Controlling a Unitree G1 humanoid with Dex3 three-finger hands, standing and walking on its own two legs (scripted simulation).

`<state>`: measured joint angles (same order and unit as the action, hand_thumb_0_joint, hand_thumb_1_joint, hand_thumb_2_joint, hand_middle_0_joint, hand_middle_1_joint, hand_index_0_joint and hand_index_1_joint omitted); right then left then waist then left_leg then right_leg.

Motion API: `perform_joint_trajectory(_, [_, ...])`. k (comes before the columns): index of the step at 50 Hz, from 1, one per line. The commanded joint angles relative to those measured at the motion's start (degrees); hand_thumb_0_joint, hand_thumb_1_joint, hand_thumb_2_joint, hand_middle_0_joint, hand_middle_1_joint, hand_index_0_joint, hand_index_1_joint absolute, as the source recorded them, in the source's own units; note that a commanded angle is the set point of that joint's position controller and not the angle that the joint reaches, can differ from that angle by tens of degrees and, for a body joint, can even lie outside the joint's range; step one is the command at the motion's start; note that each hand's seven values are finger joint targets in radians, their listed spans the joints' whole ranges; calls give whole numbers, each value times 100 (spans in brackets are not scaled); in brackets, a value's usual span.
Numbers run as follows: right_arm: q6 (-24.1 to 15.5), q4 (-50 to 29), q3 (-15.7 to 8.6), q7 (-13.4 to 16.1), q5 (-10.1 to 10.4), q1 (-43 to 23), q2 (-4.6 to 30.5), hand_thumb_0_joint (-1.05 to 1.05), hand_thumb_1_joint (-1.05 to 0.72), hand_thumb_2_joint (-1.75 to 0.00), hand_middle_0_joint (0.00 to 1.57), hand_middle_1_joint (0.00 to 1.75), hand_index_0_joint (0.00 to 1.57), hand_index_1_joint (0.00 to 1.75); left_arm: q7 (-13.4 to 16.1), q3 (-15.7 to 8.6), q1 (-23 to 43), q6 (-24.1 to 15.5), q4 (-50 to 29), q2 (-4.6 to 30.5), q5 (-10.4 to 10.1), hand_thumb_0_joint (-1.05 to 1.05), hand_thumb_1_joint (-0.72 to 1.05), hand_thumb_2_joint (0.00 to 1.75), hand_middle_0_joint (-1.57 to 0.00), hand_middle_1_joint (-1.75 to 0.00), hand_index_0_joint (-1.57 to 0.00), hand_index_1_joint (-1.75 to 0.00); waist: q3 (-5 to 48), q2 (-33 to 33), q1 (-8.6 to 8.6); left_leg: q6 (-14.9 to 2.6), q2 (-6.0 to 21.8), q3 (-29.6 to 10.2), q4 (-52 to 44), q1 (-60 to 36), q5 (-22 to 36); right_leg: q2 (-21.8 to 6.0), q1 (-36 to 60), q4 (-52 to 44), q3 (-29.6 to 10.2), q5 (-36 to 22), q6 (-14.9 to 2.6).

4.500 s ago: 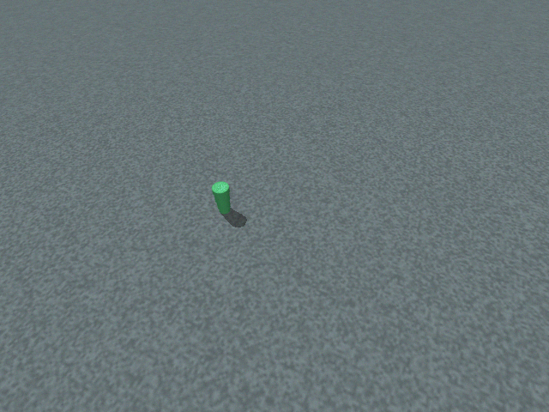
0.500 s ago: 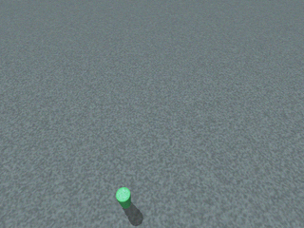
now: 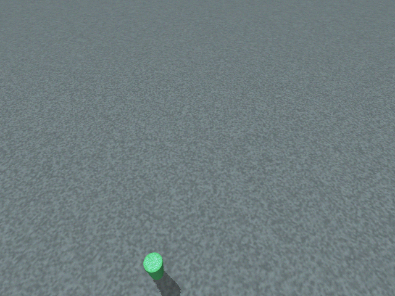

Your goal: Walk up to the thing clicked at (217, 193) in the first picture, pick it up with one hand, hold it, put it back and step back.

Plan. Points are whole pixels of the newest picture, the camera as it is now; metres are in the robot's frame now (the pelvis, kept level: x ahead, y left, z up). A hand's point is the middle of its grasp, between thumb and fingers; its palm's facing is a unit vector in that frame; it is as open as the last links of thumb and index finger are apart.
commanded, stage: walk up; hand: left
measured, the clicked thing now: (155, 268) +0.42 +0.21 -0.70
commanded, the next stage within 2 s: none
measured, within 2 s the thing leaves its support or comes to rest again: neither
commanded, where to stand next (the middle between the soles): +0.09 +0.00 m, yaw +1 degrees
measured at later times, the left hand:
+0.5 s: hand out of the picture +0.08 +0.26 -0.15, palm faces -0.01 -0.94 -0.34, open 7.4 cm
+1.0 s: hand out of the picture +0.07 +0.26 -0.16, palm faces -0.01 -0.94 -0.34, open 7.4 cm
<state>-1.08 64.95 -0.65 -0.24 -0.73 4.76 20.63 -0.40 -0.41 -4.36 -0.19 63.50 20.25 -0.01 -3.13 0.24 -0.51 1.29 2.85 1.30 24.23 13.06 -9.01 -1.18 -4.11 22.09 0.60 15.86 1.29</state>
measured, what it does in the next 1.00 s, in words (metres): stands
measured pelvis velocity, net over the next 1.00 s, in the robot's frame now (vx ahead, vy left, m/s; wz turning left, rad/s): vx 0.01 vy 0.00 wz -0.01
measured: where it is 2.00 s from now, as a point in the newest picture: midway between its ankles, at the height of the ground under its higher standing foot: outside the picture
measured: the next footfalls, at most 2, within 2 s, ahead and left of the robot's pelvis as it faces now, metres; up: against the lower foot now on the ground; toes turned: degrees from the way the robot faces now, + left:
left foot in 1.42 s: +0.24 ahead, +0.08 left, +0.00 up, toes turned +0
right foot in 1.78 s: +0.07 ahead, -0.12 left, +0.00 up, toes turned -2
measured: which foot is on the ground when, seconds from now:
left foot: down 0.00-1.00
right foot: down 0.00-1.00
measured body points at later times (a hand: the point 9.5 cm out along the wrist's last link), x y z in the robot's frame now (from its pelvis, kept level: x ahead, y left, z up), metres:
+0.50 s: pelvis +0.00 +0.00 +0.00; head +0.01 +0.01 +0.45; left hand +0.08 +0.31 -0.13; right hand +0.09 -0.30 -0.13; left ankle +0.04 +0.13 -0.74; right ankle -0.04 -0.13 -0.74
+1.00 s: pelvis +0.01 +0.00 +0.00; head +0.01 +0.00 +0.45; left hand +0.07 +0.30 -0.13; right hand +0.08 -0.31 -0.13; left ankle +0.04 +0.13 -0.74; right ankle -0.04 -0.13 -0.74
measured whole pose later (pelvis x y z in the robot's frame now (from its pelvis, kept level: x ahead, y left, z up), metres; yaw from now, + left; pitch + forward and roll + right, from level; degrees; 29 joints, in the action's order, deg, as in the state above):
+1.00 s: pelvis +0.01 +0.00 +0.00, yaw -1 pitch -2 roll +1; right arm -1.4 63.5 -2.1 -1.3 -1.7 8.3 20.0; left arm -1.9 -2.1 -9.5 0.4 63.4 20.7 1.6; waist -1.1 1.0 0.1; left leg -0.4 1.5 2.1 24.7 11.5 -13.3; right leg -2.3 -5.2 27.9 -0.2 24.2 -1.4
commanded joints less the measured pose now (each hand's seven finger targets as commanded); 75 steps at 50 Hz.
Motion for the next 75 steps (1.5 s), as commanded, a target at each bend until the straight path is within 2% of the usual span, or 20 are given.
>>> perform_joint_trajectory(1, [-112, -376, -230, 61, 12, -346, 1197, 0, -90, -90, 20, 30, 20, 30, 86, -244, 177, -91, -264, 1270, 24, 0, 90, 90, -20, -30, -20, -30, 578, -180, 52, -270, 487, -401, -289, -671, 1238, -550, -271, -409, -320, -1236, -252])
perform_joint_trajectory(44, [-101, -296, -224, 63, -13, -302, 1131, 0, -90, -90, 20, 30, 20, 30, 53, -294, 42, -74, -151, 1189, 92, 0, 90, 90, -20, -30, -20, -30, 414, -43, 14, -241, 425, -446, -602, -764, 556, -516, -293, -751, -326, -762, -220])
perform_joint_trajectory(45, [-112, -397, -409, 0, -42, 172, 1439, 0, -90, -90, 20, 30, 20, 30, -25, -420, -198, -105, -353, 1414, 147, 0, 90, 90, -20, -30, -20, -30, 676, -5, -42, -507, 194, -351, -323, -987, -1324, -304, -371, -377, -215, 887, -444])
perform_joint_trajectory(46, [-111, -348, -464, -18, -75, 393, 1490, 0, -90, -90, 20, 30, 20, 30, -51, -423, -150, -100, -379, 1361, 188, 0, 90, 90, -20, -30, -20, -30, 446, -105, -132, -613, 331, -617, -453, -995, -2242, -313, -910, -146, -275, 1653, -520])
perform_joint_trajectory(48, [-83, -389, -559, -48, -93, 646, 1666, 0, -90, -90, 20, 30, 20, 30, -104, -414, -114, -91, -508, 1224, 220, 0, 90, 90, -20, -30, -20, -30, -139, -561, -225, -876, 803, -1424, -1022, -928, -3411, -115, -1904, 478, -87, 2039, -468])
perform_joint_trajectory(49, [-80, -474, -619, -49, -115, 644, 1770, 0, -90, -90, 20, 30, 20, 30, -117, -434, -203, -92, -555, 1178, 214, 0, 90, 90, -20, -30, -20, -30, -311, -781, -199, -1088, 1245, -1889, -1394, -658, -3496, 18, -1882, 1119, 157, 1562, -402])
perform_joint_trajectory(50, [-95, -614, -678, -55, -132, 542, 1929, 0, -90, -90, 20, 30, 20, 30, -111, -465, -385, -103, -593, 1175, 229, 0, 90, 90, -20, -30, -20, -30, -397, -873, -124, -1395, 1567, -2170, -1460, -507, -2999, -119, -1819, 1378, 43, 1293, -375])
perform_joint_trajectory(52, [-119, -834, -642, -70, -133, 264, 1755, 0, -90, -90, 20, 30, 20, 30, -99, -453, -744, -200, -640, 1073, 212, 0, 90, 90, -20, -30, -20, -30, -228, -719, 138, -1387, 1371, -1724, -901, -529, -1456, -186, -1408, 580, -46, 972, -440])
perform_joint_trajectory(54, [-70, -1109, -496, -88, -20, -131, 1299, 0, -90, -90, 20, 30, 20, 30, -56, -550, -1422, -271, -476, 1202, 245, 0, 90, 90, -20, -30, -20, -30, 17, -62, 545, -834, 555, -624, 420, 628, -687, -352, 173, -794, -588, 567, -591])
perform_joint_trajectory(55, [-40, -1257, -363, -78, 17, -349, 819, 0, -90, -90, 20, 30, 20, 30, -15, -667, -1637, -294, -420, 1665, 260, 0, 90, 90, -20, -30, -20, -30, -73, 1218, 668, -384, -367, 156, 1853, 1712, -1298, -1089, 763, -1383, -2025, 543, -711])
perform_joint_trajectory(56, [-15, -1310, -391, -21, -42, -444, 928, 0, -90, -90, 20, 30, 20, 30, 20, -726, -1510, -280, -576, 1926, 296, 0, 90, 90, -20, -30, -20, -30, -464, 835, 680, -249, -581, -178, 2320, 2401, -2074, -1702, 743, -1326, -2615, -66, -1018])
perform_joint_trajectory(58, [-84, -1281, -436, 22, -34, 127, 1181, 0, -90, -90, 20, 30, 20, 30, 45, -736, -1186, -264, -886, 1801, 208, 0, 90, 90, -20, -30, -20, -30, -545, 507, 408, -235, -279, -498, 2681, 2297, -2080, -1809, 771, -823, -2138, -1773, -1501])
perform_joint_trajectory(61, [-9, -1296, -433, -50, -39, 345, 1073, 0, -90, -90, 20, 30, 20, 30, 125, -630, -1158, -296, -1010, 1529, 107, 0, 90, 90, -20, -30, -20, -30, -250, 712, 184, -256, -253, -585, 2570, 2391, -1538, -1349, 1457, -300, -1043, -4186, -1129])
perform_joint_trajectory(69, [206, -1342, -496, -84, -66, 506, 1015, 0, -90, -90, 20, 30, 20, 30, 310, -492, -518, -150, -1467, 1463, -72, 0, 90, 90, -20, -30, -20, -30, 155, 647, -53, -441, -237, -33, 695, -25, 422, -1081, -253, 956, -245, -4364, -786])
perform_joint_trajectory(70, [215, -1329, -571, -63, -83, 720, 1142, 0, -90, -90, 20, 30, 20, 30, 323, -445, -489, -120, -1487, 1407, -144, 0, 90, 90, -20, -30, -20, -30, 387, 481, -235, -585, -279, -42, 344, -624, 1157, -926, -503, 1461, -125, -4242, -598])
perform_joint_trajectory(71, [201, -1399, -688, -26, -95, 869, 1478, 0, -90, -90, 20, 30, 20, 30, 317, -418, -720, -105, -1493, 1241, -213, 0, 90, 90, -20, -30, -20, -30, 809, -240, -352, -786, 73, -357, 296, -1329, 3557, -431, -752, 2301, 99, -3411, -280])
perform_joint_trajectory(72, [209, -1512, -757, 20, -83, 887, 1706, 0, -90, -90, 20, 30, 20, 30, 336, -389, -983, -61, -1488, 1038, -335, 0, 90, 90, -20, -30, -20, -30, 1193, -1175, -353, -1316, 966, -1429, 198, -1975, 5291, 450, -1347, 3774, 126, -799, -56])
perform_joint_trajectory(73, [239, -1659, -734, 70, -63, 657, 1733, 0, -90, -90, 20, 30, 20, 30, 420, -411, -1490, 37, -1406, 954, -331, 0, 90, 90, -20, -30, -20, -30, 1453, -1427, -118, -1853, 1475, -2060, 335, -1875, 6023, 848, -1477, 4748, -257, 2236, -85])
perform_joint_trajectory(74, [269, -1699, -728, 88, 43, 559, 1634, 0, -90, -90, 20, 30, 20, 30, 471, -405, -1543, 137, -1321, 1089, -280, 0, 90, 90, -20, -30, -20, -30, 1345, -1389, -96, -1983, 1692, -2216, 102, -1255, 5430, 498, -1340, 5136, -512, 2534, -167])
perform_joint_trajectory(75, [328, -1751, -711, 90, 81, 400, 1456, 0, -90, -90, 20, 30, 20, 30, 458, -415, -1429, 165, -1278, 1234, -270, 0, 90, 90, -20, -30, -20, -30, 1110, -1114, -80, -1865, 1472, -1941, -50, -815, 4738, 441, -1327, 5382, -585, 2254, -198])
